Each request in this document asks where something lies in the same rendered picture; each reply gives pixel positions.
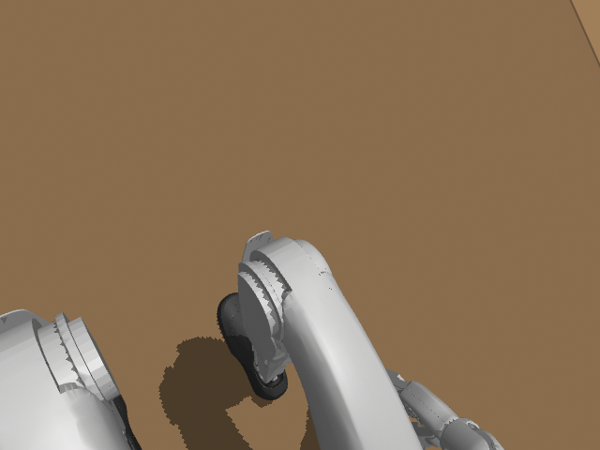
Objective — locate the right robot hand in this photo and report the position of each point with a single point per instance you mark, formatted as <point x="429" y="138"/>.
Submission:
<point x="421" y="404"/>

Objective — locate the right robot foot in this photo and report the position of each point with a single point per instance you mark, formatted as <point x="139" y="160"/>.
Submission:
<point x="230" y="323"/>

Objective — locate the left robot foot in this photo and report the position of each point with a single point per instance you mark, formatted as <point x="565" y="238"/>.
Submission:
<point x="122" y="409"/>

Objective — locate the right robot arm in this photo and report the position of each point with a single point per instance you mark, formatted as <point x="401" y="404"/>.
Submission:
<point x="464" y="434"/>

